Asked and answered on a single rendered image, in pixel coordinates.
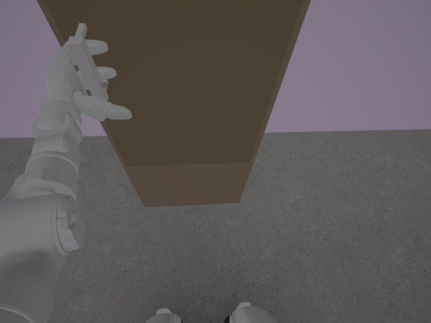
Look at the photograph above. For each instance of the robot left upper arm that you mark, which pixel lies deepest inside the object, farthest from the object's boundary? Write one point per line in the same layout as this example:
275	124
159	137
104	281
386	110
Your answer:
36	236

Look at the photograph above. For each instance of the left robot shin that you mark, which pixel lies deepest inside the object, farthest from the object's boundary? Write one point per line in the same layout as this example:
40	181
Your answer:
163	310

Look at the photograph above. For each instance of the left robot hand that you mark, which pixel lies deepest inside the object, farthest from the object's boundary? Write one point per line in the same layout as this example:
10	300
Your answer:
63	83

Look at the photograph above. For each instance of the robot shin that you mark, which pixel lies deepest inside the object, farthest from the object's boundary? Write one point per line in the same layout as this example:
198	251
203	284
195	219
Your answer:
163	310
243	304

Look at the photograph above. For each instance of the handle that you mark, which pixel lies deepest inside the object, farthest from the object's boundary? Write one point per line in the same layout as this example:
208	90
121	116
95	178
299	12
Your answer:
82	56

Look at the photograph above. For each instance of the cupboard door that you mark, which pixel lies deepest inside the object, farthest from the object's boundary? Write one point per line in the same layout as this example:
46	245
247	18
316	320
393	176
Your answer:
197	75

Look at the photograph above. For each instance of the robot left forearm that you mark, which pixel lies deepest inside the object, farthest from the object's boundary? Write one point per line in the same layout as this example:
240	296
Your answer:
54	162

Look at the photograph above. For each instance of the right robot shin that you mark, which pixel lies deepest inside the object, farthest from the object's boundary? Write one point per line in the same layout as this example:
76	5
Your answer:
243	304

